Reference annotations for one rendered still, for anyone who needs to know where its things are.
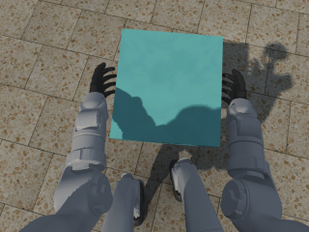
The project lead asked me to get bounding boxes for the left robot upper arm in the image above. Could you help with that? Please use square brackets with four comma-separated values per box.
[18, 171, 113, 232]

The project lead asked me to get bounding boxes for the robot right thigh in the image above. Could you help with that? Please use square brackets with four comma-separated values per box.
[172, 162, 224, 232]

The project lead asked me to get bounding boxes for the robot right forearm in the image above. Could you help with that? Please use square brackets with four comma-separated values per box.
[225, 98, 283, 217]

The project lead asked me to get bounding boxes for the robot right shin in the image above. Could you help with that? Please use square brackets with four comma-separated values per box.
[175, 158, 197, 194]

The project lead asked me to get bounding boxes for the right robot hand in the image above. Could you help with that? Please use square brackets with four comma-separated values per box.
[221, 69, 247, 105]

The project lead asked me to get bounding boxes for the robot left forearm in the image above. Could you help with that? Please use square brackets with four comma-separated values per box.
[53, 92, 109, 210]

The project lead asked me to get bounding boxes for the right robot upper arm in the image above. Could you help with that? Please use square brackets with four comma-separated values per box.
[220, 178, 309, 232]

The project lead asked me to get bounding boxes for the left robot hand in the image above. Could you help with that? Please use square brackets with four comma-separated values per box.
[89, 62, 117, 98]

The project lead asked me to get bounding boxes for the carton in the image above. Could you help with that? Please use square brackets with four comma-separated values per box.
[109, 28, 223, 147]

